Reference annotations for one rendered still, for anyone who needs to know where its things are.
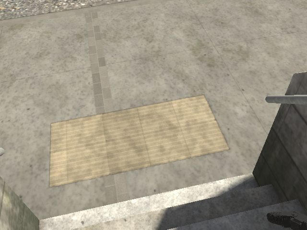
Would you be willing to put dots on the stairs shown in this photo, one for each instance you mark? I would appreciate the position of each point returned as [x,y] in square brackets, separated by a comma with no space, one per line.
[234,203]

